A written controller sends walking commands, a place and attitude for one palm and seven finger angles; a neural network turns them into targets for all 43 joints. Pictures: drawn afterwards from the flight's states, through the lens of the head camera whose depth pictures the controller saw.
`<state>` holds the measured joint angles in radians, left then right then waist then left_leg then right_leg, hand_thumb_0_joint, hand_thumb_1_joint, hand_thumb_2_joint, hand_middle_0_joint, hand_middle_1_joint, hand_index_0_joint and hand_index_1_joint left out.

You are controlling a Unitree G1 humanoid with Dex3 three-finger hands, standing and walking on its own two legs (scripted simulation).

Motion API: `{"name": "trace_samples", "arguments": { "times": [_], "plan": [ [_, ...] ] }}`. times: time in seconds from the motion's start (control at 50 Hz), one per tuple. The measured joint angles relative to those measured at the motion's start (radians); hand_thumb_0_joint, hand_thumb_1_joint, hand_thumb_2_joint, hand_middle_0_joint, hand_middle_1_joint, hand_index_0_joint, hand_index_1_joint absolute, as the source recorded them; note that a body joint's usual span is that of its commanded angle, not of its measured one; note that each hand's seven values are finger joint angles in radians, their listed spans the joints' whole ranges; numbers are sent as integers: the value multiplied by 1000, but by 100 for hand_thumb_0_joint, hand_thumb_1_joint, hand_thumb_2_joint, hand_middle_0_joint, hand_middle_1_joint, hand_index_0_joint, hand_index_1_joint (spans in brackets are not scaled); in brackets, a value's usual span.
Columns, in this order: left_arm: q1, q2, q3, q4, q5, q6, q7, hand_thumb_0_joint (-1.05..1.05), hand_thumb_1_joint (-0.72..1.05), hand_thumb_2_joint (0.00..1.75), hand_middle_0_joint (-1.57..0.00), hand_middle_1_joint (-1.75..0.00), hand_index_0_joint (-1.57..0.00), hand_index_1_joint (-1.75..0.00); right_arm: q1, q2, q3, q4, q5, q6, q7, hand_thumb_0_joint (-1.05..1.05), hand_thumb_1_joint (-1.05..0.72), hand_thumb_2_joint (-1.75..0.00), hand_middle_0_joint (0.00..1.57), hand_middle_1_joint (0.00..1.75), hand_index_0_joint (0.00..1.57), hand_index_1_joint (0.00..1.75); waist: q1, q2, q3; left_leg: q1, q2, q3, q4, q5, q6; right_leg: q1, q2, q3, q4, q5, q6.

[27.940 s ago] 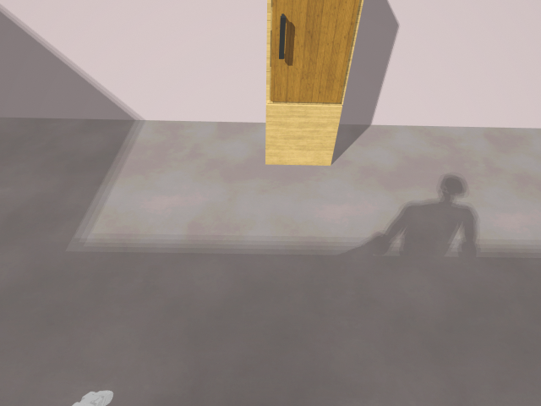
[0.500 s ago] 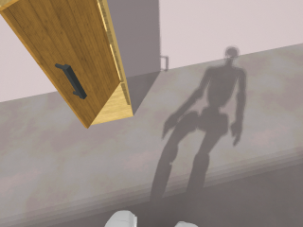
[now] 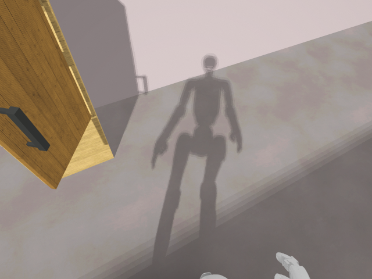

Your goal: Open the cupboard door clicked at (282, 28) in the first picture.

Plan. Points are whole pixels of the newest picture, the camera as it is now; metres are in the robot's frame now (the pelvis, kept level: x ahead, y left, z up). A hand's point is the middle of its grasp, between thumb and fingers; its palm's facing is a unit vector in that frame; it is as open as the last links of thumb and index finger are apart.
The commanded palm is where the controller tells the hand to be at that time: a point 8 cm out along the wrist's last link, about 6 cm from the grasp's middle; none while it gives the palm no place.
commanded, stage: walk to a spot facing it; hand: left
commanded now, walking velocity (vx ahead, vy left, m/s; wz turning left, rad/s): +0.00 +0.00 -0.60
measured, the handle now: (23, 130) +0.42 +0.47 -0.03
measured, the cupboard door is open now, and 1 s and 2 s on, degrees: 54 54 54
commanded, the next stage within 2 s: turn to face it in 1.66 s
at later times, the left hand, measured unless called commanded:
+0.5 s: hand (140, 241) +0.21 +0.13 -0.16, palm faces -0.35 -0.91 -0.21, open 7.4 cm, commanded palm none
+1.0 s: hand (220, 152) +0.50 -0.07 -0.16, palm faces -0.67 -0.73 -0.16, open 7.4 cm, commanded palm none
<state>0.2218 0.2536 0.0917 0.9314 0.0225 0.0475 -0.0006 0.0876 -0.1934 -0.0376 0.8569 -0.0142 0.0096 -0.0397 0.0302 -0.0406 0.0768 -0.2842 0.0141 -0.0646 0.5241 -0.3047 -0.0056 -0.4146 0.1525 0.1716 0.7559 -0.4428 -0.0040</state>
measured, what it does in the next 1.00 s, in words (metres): walks ahead, turning right: right foot, then left foot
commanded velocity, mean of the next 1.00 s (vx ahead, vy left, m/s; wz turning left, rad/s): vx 0.30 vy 0.00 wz -0.51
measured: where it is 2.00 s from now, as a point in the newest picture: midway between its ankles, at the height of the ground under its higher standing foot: (270, 198)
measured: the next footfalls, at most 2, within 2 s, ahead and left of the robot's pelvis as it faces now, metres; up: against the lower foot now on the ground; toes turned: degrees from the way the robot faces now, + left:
right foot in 0.28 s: +0.04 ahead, -0.16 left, +0.00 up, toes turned -16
left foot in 0.60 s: +0.25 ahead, +0.04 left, +0.00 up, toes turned -18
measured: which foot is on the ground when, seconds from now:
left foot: down 0.00-0.28, up 0.30-0.58, down 0.60-1.00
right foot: up 0.00-0.26, down 0.28-0.60, up 0.62-1.00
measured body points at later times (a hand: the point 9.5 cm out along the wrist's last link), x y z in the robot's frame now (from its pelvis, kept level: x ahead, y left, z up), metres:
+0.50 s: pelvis +0.08 -0.04 +0.00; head +0.13 -0.04 +0.45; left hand +0.23 +0.18 -0.15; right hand +0.06 -0.31 -0.13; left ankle +0.16 +0.08 -0.69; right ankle +0.01 -0.15 -0.73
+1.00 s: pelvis +0.27 -0.12 +0.00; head +0.32 -0.16 +0.44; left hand +0.53 -0.03 -0.14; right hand +0.05 -0.20 -0.14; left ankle +0.22 +0.06 -0.73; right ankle +0.31 -0.25 -0.71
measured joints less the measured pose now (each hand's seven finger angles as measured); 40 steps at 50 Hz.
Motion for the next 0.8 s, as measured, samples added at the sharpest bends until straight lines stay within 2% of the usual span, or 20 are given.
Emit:
{"name": "trace_samples", "arguments": {
  "times": [0.06, 0.12, 0.22, 0.26, 0.28, 0.32, 0.34, 0.36, 0.4, 0.44, 0.5, 0.58, 0.6, 0.64, 0.66, 0.72, 0.76, 0.8],
  "plan": [
    [-31, 29, 15, -17, 9, -1, -14, 0, 91, 90, -20, -30, -20, -30, 52, 9, 17, 7, -18, 1, -3, 1, -91, -89, 21, 30, 20, 30, 3, -8, 18, 34, 26, 30, -30, 3, -16, -97, -53, -93, 262, -41, 41],
    [-54, 38, 16, -38, 5, 0, -25, 0, 91, 90, -20, -30, -20, -30, 98, 2, 21, 19, -23, 2, -2, 1, -91, -89, 21, 30, 20, 30, 1, 12, 31, 62, 61, 61, -54, 5, -25, -128, -110, -147, 321, -22, 54],
    [-72, 33, 2, -45, 3, 2, -44, 0, 91, 90, -20, -30, -19, -30, 154, -25, 11, 41, -26, 3, 12, 1, -91, -89, 21, 30, 20, 30, -23, 48, 34, 92, 113, 143, -17, -52, -45, -38, -165, -212, 69, 4, 39],
    [-75, 30, -5, -43, 4, -4, -53, 0, 91, 90, -20, -30, -19, -30, 183, -42, 6, 49, -24, 3, 17, 1, -91, -89, 21, 30, 20, 30, -38, 63, 22, 91, 135, 169, 41, -100, -60, 38, -163, -240, -76, 51, 19],
    [-71, 34, -11, -48, 6, -16, -56, 0, 91, 90, -20, -30, -20, -30, 204, -48, 2, 51, -18, 4, 22, 1, -90, -89, 21, 30, 20, 30, -45, 56, 8, 68, 137, 184, 109, -133, -59, 82, -168, -234, -159, 86, -7],
    [-78, 17, -17, -44, 4, -42, -42, 0, 91, 90, -20, -30, -20, -30, 197, -72, -6, 77, -8, 23, 27, 1, -91, -89, 21, 30, 20, 30, -45, 76, 18, -15, 130, 141, 356, -244, -52, 73, -149, -217, -116, 116, -19],
    [-76, 5, -23, -43, 1, -49, -34, 0, 91, 90, -20, -30, -20, -30, 190, -81, -10, 86, -6, 31, 29, 1, -91, -89, 21, 30, 20, 30, -49, 85, 24, -59, 118, 116, 460, -254, -50, 86, -141, -213, -109, 105, -18],
    [-67, -4, -27, -44, 1, -53, -28, 0, 91, 90, -20, -30, -20, -30, 184, -85, -14, 92, -5, 35, 32, 1, -91, -89, 21, 30, 20, 30, -50, 85, 24, -99, 106, 108, 529, -246, -51, 102, -137, -204, -120, 99, -18],
    [-42, -16, -32, -40, 4, -55, -17, 0, 91, 90, -20, -30, -20, -30, 169, -82, -18, 92, -7, 33, 40, 1, -91, -89, 20, 30, 20, 30, -48, 69, 16, -162, 92, 111, 571, -201, -53, 139, -134, -175, -164, 104, -15],
    [-16, -23, -35, -26, 6, -57, -15, 0, 91, 90, -20, -30, -20, -30, 150, -72, -20, 76, -9, 27, 49, 1, -91, -89, 20, 30, 20, 30, -46, 47, 4, -200, 85, 119, 523, -139, -58, 173, -133, -143, -213, 118, -14],
    [16, -29, -40, 0, 10, -58, -23, 0, 91, 89, -21, -30, -20, -30, 124, -52, -20, 45, -8, 6, 60, 1, -91, -89, 20, 30, 20, 30, -45, 21, -10, -208, 75, 122, 367, -64, -61, 214, -132, -97, -262, 123, -11],
    [45, -35, -36, 25, 10, -51, -32, 0, 91, 89, -21, -30, -20, -30, 120, -33, -12, 14, -6, -34, 60, 1, -91, -89, 20, 30, 20, 30, -45, 8, -28, -123, 51, 136, 128, 9, -58, 245, -127, -52, -236, 65, 5],
    [53, -37, -34, 28, 9, -48, -33, 0, 91, 89, -21, -30, -20, -30, 127, -33, -8, 8, -9, -50, 56, 1, -91, -89, 20, 30, 20, 30, -48, 12, -39, -101, 50, 140, 87, 31, -35, 229, -122, -48, -184, 27, -7],
    [46, -30, -27, 45, 4, -34, -32, 1, 91, 89, -21, -30, -20, -30, 140, -17, 1, 13, -23, -74, 44, 1, -91, -89, 20, 30, 20, 30, -54, 1, -47, -98, 56, 170, 139, 6, 11, 139, -116, -66, 70, -58, -22],
    [39, -25, -22, 51, 7, -30, -34, 1, 91, 89, -21, -30, -20, -30, 156, -7, 7, 18, -28, -77, 40, 1, -91, -89, 20, 30, 20, 30, -55, -4, -52, -80, 60, 186, 136, -15, 22, 85, -116, -85, 200, -48, -27],
    [0, -12, -10, 45, 18, -35, -44, 1, 91, 90, -20, -30, -20, -30, 221, 21, 21, 46, -32, -82, 30, 0, -91, -89, 20, 30, 20, 30, -57, -10, -58, -1, 68, 215, 46, -17, 16, -62, -146, -161, 453, 77, -22],
    [-31, -8, -7, 24, 18, -40, -49, 1, 91, 90, -20, -30, -20, -30, 261, 37, 29, 78, -29, -87, 24, 0, -91, -89, 20, 30, 20, 30, -50, -11, -50, 57, 70, 237, -32, -1, 11, -138, -170, -188, 502, 150, -14],
    [-59, -12, -9, 5, 16, -43, -50, 1, 91, 90, -20, -30, -20, -30, 297, 48, 34, 110, -26, -91, 20, 1, -91, -89, 20, 30, 20, 30, -47, -4, -39, 110, 73, 262, -95, 7, 6, -197, -185, -204, 488, 194, -11]
  ]
}}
